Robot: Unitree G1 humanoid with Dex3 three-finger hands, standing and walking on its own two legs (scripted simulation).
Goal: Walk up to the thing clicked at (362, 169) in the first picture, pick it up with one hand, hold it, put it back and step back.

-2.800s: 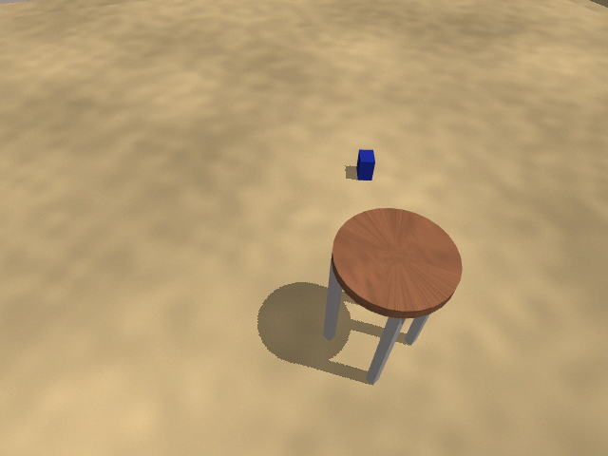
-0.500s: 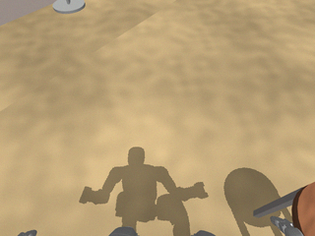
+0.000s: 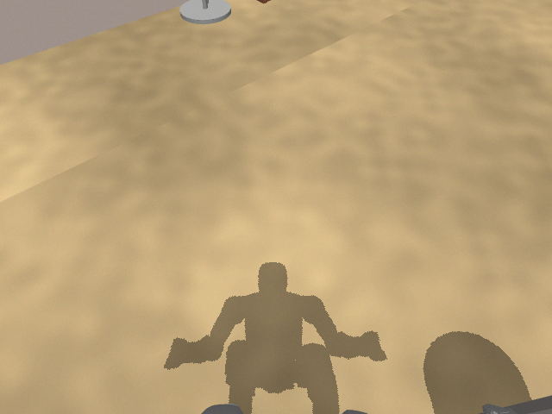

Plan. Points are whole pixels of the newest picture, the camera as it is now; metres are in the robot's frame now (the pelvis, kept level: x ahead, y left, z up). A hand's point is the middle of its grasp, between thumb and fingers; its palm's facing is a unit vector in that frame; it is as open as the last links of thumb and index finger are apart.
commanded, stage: walk up
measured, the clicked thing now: out of the picture +0.30 -1.49 -0.69
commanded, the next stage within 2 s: stand in 0.96 s
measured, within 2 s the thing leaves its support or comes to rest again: neither
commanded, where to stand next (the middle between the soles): +0.08 -0.03 m, yaw +2 degrees
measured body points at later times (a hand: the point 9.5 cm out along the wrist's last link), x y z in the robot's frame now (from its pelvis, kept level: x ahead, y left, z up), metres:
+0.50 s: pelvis +0.01 -0.01 +0.02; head +0.02 -0.01 +0.47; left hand +0.06 +0.29 -0.11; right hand +0.13 -0.30 -0.11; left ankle +0.03 +0.12 -0.72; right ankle +0.03 -0.15 -0.72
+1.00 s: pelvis +0.02 -0.02 +0.03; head +0.03 -0.01 +0.48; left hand +0.09 +0.29 -0.10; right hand +0.13 -0.31 -0.10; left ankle +0.03 +0.12 -0.72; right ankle +0.03 -0.15 -0.72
